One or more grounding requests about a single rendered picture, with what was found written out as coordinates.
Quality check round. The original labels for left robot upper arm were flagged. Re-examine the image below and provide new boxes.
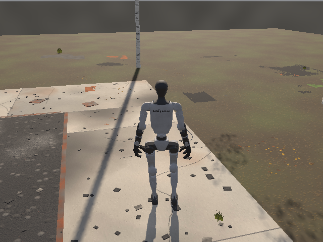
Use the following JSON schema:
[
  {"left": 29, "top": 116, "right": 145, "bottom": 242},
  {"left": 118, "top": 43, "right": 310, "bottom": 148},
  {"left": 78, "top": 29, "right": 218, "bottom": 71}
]
[{"left": 138, "top": 102, "right": 151, "bottom": 130}]

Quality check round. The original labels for right robot shin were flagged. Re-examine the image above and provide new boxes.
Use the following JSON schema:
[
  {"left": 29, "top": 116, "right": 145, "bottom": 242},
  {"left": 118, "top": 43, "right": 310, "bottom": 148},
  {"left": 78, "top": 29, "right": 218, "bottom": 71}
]
[{"left": 171, "top": 164, "right": 178, "bottom": 199}]

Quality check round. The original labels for robot left thigh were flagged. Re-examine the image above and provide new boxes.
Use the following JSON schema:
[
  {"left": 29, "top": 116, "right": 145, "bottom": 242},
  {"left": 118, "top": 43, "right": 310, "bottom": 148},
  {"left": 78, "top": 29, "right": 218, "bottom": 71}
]
[{"left": 144, "top": 141, "right": 157, "bottom": 176}]

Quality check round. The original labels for robot right hand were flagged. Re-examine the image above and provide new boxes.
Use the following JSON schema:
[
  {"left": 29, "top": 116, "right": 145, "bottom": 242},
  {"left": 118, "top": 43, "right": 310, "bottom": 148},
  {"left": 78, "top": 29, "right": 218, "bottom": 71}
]
[{"left": 179, "top": 145, "right": 191, "bottom": 158}]

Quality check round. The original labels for left robot forearm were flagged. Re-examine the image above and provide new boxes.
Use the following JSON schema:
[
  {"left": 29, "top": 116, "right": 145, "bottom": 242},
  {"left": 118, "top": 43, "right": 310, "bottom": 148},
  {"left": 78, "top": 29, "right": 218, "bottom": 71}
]
[{"left": 134, "top": 123, "right": 144, "bottom": 146}]

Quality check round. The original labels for right robot upper arm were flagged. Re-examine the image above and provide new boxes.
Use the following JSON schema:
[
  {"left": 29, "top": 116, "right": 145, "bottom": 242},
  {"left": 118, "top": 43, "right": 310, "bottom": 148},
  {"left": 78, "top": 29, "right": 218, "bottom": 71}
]
[{"left": 172, "top": 102, "right": 185, "bottom": 130}]

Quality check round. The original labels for robot left hand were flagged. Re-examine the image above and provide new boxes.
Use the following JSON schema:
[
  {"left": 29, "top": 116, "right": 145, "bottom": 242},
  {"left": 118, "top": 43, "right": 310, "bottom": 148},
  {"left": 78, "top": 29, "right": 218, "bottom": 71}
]
[{"left": 133, "top": 145, "right": 145, "bottom": 158}]

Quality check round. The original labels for right robot forearm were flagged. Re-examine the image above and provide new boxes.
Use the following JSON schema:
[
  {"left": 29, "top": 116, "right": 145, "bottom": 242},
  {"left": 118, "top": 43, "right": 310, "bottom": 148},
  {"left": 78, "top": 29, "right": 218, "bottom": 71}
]
[{"left": 180, "top": 123, "right": 190, "bottom": 147}]

